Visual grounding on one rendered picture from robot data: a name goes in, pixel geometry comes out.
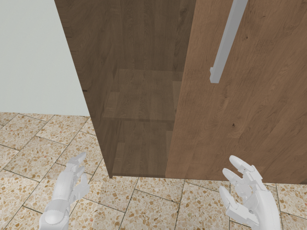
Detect right robot hand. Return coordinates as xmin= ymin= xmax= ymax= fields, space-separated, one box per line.
xmin=219 ymin=155 xmax=281 ymax=230

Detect robot left forearm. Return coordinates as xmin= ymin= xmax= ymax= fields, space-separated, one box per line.
xmin=38 ymin=199 xmax=71 ymax=230

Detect left robot hand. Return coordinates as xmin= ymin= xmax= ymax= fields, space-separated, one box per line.
xmin=51 ymin=152 xmax=90 ymax=204

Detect wardrobe door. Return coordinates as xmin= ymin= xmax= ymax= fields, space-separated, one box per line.
xmin=165 ymin=0 xmax=307 ymax=184

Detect handle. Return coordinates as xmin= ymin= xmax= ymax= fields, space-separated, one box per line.
xmin=210 ymin=0 xmax=248 ymax=83

